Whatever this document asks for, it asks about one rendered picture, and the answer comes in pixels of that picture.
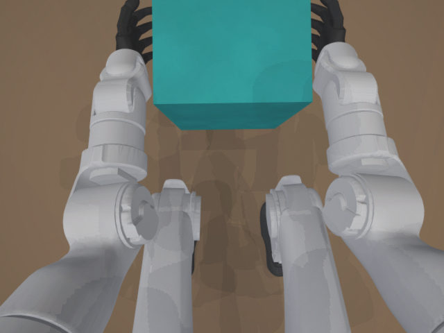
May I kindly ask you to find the robot right forearm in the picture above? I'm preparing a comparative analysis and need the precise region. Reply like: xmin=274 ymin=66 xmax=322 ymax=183
xmin=312 ymin=42 xmax=424 ymax=207

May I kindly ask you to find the right robot hand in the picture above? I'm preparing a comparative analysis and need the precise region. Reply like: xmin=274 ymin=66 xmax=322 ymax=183
xmin=311 ymin=0 xmax=346 ymax=62

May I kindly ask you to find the robot left upper arm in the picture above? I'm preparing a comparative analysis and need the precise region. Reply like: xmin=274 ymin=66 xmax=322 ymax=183
xmin=0 ymin=181 xmax=159 ymax=333

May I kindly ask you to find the carton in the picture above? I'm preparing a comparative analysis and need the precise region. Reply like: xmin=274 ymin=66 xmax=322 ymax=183
xmin=152 ymin=0 xmax=313 ymax=130

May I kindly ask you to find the robot right upper arm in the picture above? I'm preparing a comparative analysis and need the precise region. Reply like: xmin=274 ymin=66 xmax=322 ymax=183
xmin=322 ymin=173 xmax=444 ymax=333

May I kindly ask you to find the left robot hand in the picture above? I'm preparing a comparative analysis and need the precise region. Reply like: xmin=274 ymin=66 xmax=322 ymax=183
xmin=116 ymin=0 xmax=153 ymax=64

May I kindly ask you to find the right robot shin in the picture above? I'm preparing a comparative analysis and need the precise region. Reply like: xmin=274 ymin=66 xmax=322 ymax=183
xmin=270 ymin=175 xmax=323 ymax=262

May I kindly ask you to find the robot left forearm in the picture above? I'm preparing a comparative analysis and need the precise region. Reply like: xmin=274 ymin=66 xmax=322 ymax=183
xmin=63 ymin=49 xmax=152 ymax=236

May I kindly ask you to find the robot left foot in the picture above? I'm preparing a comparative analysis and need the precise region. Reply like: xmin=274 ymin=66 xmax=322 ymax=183
xmin=191 ymin=241 xmax=197 ymax=275

